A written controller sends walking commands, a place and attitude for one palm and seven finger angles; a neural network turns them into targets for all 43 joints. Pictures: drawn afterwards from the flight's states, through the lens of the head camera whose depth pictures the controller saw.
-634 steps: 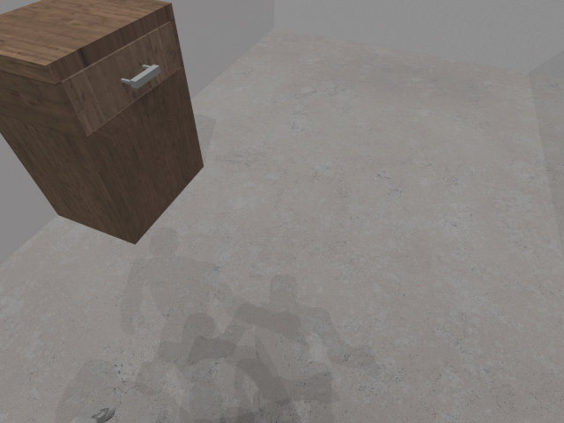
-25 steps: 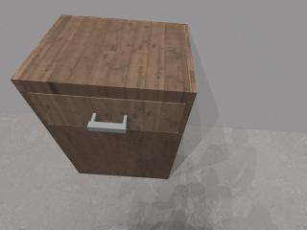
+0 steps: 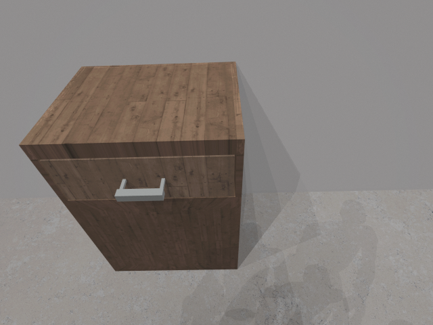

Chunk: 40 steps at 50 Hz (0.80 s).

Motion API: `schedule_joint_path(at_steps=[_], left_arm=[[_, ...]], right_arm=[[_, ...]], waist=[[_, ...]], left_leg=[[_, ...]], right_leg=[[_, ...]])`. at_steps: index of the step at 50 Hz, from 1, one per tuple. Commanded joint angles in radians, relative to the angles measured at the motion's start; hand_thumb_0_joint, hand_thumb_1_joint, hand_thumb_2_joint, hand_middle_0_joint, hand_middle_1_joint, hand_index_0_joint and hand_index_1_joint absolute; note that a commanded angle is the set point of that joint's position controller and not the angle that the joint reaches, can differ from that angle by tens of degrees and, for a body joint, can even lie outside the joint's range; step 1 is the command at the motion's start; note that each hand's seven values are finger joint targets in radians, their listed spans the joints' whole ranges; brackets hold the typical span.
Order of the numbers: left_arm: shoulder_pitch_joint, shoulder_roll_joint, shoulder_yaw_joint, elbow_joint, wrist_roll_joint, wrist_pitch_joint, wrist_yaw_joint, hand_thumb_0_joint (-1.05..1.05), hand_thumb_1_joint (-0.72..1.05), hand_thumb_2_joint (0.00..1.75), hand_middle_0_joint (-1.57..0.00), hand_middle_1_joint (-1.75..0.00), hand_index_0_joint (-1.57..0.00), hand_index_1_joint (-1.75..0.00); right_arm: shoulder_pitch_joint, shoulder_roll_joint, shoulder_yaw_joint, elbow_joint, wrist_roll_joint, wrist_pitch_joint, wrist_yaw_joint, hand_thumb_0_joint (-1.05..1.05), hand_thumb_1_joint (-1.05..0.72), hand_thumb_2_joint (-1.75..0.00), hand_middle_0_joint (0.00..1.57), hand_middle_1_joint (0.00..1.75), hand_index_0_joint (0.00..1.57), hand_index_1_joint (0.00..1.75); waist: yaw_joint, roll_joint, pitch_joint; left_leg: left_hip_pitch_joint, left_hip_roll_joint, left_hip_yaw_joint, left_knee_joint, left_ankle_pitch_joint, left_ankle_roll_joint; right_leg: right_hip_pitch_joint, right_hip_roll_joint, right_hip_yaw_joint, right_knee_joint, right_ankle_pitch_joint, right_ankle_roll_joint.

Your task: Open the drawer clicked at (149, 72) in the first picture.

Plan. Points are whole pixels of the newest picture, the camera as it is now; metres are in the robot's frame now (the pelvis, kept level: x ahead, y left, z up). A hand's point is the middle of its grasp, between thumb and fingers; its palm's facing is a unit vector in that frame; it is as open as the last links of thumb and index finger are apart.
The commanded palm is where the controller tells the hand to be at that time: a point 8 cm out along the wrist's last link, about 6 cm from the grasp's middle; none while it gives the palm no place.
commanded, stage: come to a stop and stand still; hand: left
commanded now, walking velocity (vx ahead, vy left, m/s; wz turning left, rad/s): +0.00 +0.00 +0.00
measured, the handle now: (141, 188) +0.50 +0.25 -0.11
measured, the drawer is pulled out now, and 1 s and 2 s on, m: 0.00 0.00 0.00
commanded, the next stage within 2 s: look again from close up in 0.32 s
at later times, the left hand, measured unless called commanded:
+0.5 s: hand out of the picture -0.04 +0.15 -0.18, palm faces +0.04 -0.99 -0.15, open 7.4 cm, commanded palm none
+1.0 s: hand out of the picture +0.02 +0.22 -0.18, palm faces +0.03 -0.98 -0.20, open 7.4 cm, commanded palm none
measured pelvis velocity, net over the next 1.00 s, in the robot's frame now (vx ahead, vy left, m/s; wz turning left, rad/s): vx -0.01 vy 0.04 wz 0.00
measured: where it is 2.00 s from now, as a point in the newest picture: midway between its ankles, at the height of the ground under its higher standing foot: outside the picture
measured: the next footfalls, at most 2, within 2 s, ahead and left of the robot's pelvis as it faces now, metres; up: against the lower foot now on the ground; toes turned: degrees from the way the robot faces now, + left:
none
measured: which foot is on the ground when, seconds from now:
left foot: down 0.00-1.00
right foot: down 0.00-1.00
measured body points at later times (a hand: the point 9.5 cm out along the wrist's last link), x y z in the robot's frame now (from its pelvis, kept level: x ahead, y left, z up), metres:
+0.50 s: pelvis -0.01 +0.00 +0.00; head +0.01 -0.01 +0.45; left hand -0.04 +0.20 -0.16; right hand -0.02 -0.21 -0.16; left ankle +0.02 +0.14 -0.74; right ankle -0.03 -0.10 -0.74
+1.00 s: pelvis -0.01 +0.04 +0.00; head -0.01 +0.05 +0.45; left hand +0.02 +0.27 -0.16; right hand +0.04 -0.19 -0.15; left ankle +0.02 +0.14 -0.74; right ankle -0.03 -0.10 -0.74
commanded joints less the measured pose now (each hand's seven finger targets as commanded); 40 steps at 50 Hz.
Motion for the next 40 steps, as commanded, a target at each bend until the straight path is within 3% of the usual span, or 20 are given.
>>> schedule_joint_path(at_steps=[1, 2, 4, 6, 7, 14, 20, 21, 22, 23, 25, 27, 30, 33, 40], left_arm=[[-0.024, 0.129, 0.019, -0.031, -0.006, -0.029, 0.006, 0.0, 0.9, 0.9, -0.2, -0.3, -0.2, -0.3], [-0.006, 0.119, 0.014, -0.016, -0.009, -0.03, 0.005, 0.0, 0.9, 0.9, -0.2, -0.3, -0.2, -0.3], [0.038, 0.096, 0.009, 0.006, -0.016, -0.026, 0.004, 0.0, 0.9, 0.9, -0.2, -0.3, -0.2, -0.3], [0.07, 0.094, 0.008, 0.025, -0.015, -0.031, 0.004, 0.0, 0.9, 0.9, -0.2, -0.3, -0.2, -0.3], [0.066, 0.101, 0.01, 0.036, -0.017, -0.029, 0.004, 0.0, 0.9, 0.9, -0.2, -0.3, -0.2, -0.3], [0.079, 0.09, 0.009, 0.044, -0.013, -0.034, 0.008, 0.0, 0.9, 0.9, -0.2, -0.3, -0.2, -0.3], [0.105, 0.065, 0.006, 0.053, -0.01, -0.037, 0.012, 0.0, 0.9, 0.9, -0.2, -0.3, -0.2, -0.3], [0.045, 0.244, -0.009, -0.032, 0.011, -0.059, 0.003, 0.0, 0.9, 0.9, -0.2, -0.3, -0.2, -0.3], [0.033, 0.156, 0.012, -0.023, 0.002, -0.06, 0.011, 0.0, 0.9, 0.9, -0.2, -0.3, -0.2, -0.3], [0.044, 0.144, 0.015, -0.019, 0.007, -0.062, 0.015, 0.0, 0.9, 0.9, -0.2, -0.3, -0.2, -0.3], [0.068, 0.127, 0.009, -0.025, 0.001, -0.06, 0.011, 0.0, 0.9, 0.9, -0.2, -0.3, -0.2, -0.3], [0.066, 0.125, 0.007, -0.034, -0.001, -0.054, 0.011, 0.0, 0.9, 0.9, -0.2, -0.3, -0.2, -0.3], [0.077, 0.124, 0.01, -0.044, -0.002, -0.049, 0.013, 0.0, 0.9, 0.9, -0.2, -0.3, -0.2, -0.3], [0.1, 0.128, 0.008, -0.053, -0.003, -0.04, 0.015, 0.0, 0.9, 0.9, -0.2, -0.3, -0.2, -0.3], [0.069, 0.15, 0.008, -0.08, -0.004, -0.029, 0.014, 0.0, 0.9, 0.9, -0.2, -0.3, -0.2, -0.3]], right_arm=[[0.048, 0.009, 0.012, -0.008, 0.008, -0.041, -0.003, 0.0, -0.9, -0.9, 0.2, 0.3, 0.2, 0.3], [0.059, 0.007, 0.017, 0.005, 0.008, -0.049, -0.007, 0.0, -0.9, -0.9, 0.2, 0.3, 0.2, 0.3], [0.054, -0.01, 0.026, 0.018, 0.006, -0.06, -0.017, 0.0, -0.9, -0.9, 0.2, 0.3, 0.2, 0.3], [0.044, -0.012, 0.03, 0.026, 0.006, -0.065, -0.023, 0.0, -0.9, -0.9, 0.2, 0.3, 0.2, 0.3], [0.047, -0.007, 0.031, 0.035, 0.008, -0.066, -0.022, 0.0, -0.9, -0.9, 0.2, 0.3, 0.2, 0.3], [0.064, 0.009, 0.029, 0.042, 0.008, -0.059, -0.02, 0.0, -0.9, -0.9, 0.2, 0.3, 0.2, 0.3], [0.071, 0.018, 0.03, 0.044, 0.01, -0.064, -0.021, 0.0, -0.9, -0.9, 0.2, 0.3, 0.2, 0.3], [0.035, -0.084, 0.014, -0.071, 0.0, -0.069, 0.001, 0.0, -0.9, -0.9, 0.2, 0.3, 0.2, 0.3], [0.027, -0.06, 0.013, -0.096, -0.008, -0.081, -0.009, 0.0, -0.9, -0.9, 0.2, 0.3, 0.2, 0.3], [0.046, -0.018, 0.014, -0.08, -0.01, -0.088, -0.017, 0.0, -0.9, -0.9, 0.2, 0.3, 0.2, 0.3], [0.083, -0.005, 0.02, -0.09, -0.003, -0.088, -0.021, 0.0, -0.9, -0.9, 0.2, 0.3, 0.2, 0.3], [0.084, -0.012, 0.024, -0.099, -0.004, -0.087, -0.018, 0.0, -0.9, -0.9, 0.2, 0.3, 0.2, 0.3], [0.073, -0.041, 0.02, -0.107, 0.003, -0.093, -0.02, 0.0, -0.9, -0.9, 0.2, 0.3, 0.2, 0.3], [0.061, -0.06, 0.02, -0.109, 0.003, -0.091, -0.019, 0.0, -0.9, -0.9, 0.2, 0.3, 0.2, 0.3], [0.01, -0.082, 0.018, -0.121, 0.003, -0.082, -0.013, 0.0, -0.9, -0.9, 0.2, 0.3, 0.2, 0.3]], waist=[[-0.033, -0.176, 0.15], [-0.025, -0.131, 0.155], [0.004, -0.034, 0.174], [0.019, -0.056, 0.153], [0.017, -0.001, 0.129], [0.009, -0.087, 0.108], [0.009, -0.076, 0.124], [-0.024, -0.127, 0.26], [-0.016, 0.002, 0.133], [-0.022, 0.005, 0.056], [-0.018, -0.037, 0.004], [-0.014, -0.142, 0.024], [0.001, -0.086, 0.062], [0.016, -0.033, 0.065], [0.018, -0.05, 0.075]], left_leg=[[0.108, 0.007, -0.008, -0.078, 0.114, 0.003], [0.14, 0.014, -0.025, -0.144, 0.168, 0.005], [0.097, 0.045, -0.069, -0.233, 0.196, 0.011], [0.098, 0.043, -0.057, -0.228, 0.222, 0.007], [0.096, 0.038, -0.054, -0.233, 0.23, 0.004], [0.119, 0.023, -0.036, -0.228, 0.161, 0.0], [0.12, 0.028, -0.043, -0.243, 0.179, 0.005], [0.073, -0.014, -0.091, -0.171, 0.138, 0.0], [0.091, 0.016, -0.061, -0.126, 0.084, 0.011], [0.101, 0.009, -0.07, -0.106, 0.156, 0.015], [0.101, -0.002, -0.062, -0.078, 0.168, 0.017], [0.077, -0.002, -0.054, -0.083, 0.181, 0.027], [0.066, 0.019, -0.07, -0.121, 0.296, 0.037], [0.075, 0.035, -0.072, -0.119, 0.401, 0.046], [0.07, 0.032, -0.074, -0.154, 0.322, 0.047]], right_leg=[[-0.217, -0.162, 0.133, -0.203, 0.018, -0.072], [-0.226, -0.143, 0.123, -0.173, 0.017, -0.053], [-0.162, -0.092, 0.11, -0.149, 0.03, -0.021], [-0.104, -0.089, 0.117, -0.154, 0.118, -0.017], [-0.07, -0.098, 0.11, -0.142, 0.137, -0.014], [-0.077, -0.102, 0.124, -0.191, 0.039, -0.014], [-0.087, -0.094, 0.111, -0.178, 0.07, -0.012], [-0.204, -0.083, 0.128, -0.176, 0.011, -0.025], [-0.21, -0.136, 0.144, -0.133, -0.096, -0.034], [-0.168, -0.127, 0.152, -0.122, -0.003, -0.042], [-0.136, -0.135, 0.156, -0.125, 0.036, -0.047], [-0.11, -0.124, 0.137, -0.105, 0.103, -0.044], [-0.083, -0.096, 0.097, -0.035, 0.242, -0.032], [-0.063, -0.085, 0.077, 0.004, 0.283, -0.021], [-0.058, -0.087, 0.075, -0.013, 0.211, -0.003]])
